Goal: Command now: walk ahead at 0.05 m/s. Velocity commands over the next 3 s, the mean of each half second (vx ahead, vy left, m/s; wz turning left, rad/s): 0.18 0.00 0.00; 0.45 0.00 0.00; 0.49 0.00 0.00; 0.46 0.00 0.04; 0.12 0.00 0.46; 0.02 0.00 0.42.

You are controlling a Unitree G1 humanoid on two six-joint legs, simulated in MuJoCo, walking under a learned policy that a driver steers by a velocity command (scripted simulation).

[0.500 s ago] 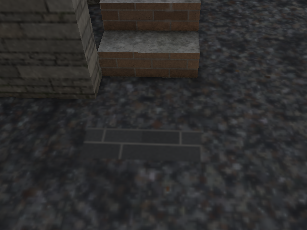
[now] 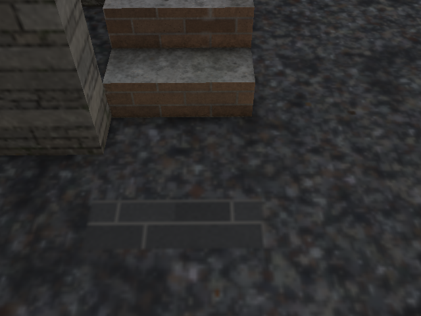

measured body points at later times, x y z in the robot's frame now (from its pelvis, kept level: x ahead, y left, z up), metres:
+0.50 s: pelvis +0.10 +0.02 +0.00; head +0.11 +0.04 +0.45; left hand +0.10 +0.28 -0.15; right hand +0.15 -0.25 -0.13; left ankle +0.10 +0.11 -0.73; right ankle +0.03 -0.13 -0.70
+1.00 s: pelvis +0.35 -0.02 -0.01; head +0.39 -0.02 +0.43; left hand +0.56 +0.22 -0.11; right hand +0.28 -0.27 -0.16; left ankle +0.14 +0.11 -0.66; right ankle +0.47 -0.10 -0.73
